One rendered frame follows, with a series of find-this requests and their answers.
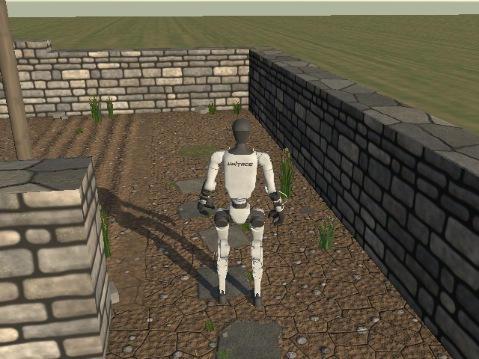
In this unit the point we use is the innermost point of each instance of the left robot foot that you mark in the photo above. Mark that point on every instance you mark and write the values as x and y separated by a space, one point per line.
222 299

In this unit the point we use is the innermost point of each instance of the right robot hand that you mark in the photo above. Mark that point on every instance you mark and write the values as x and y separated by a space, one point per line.
275 214

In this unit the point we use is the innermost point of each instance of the right robot upper arm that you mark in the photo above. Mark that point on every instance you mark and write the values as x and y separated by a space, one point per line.
264 160

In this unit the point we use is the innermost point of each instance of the left robot hand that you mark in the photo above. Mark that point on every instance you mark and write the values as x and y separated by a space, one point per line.
201 206

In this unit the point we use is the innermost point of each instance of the robot left forearm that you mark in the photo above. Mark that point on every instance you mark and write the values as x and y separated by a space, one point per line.
205 194

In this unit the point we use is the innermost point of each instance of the left robot upper arm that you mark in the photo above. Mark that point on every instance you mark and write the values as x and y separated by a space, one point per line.
213 167

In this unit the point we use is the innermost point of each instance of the robot right forearm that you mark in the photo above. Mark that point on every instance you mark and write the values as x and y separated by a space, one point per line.
276 199

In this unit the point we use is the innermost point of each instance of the left robot thigh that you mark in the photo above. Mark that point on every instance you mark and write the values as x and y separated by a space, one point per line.
221 219

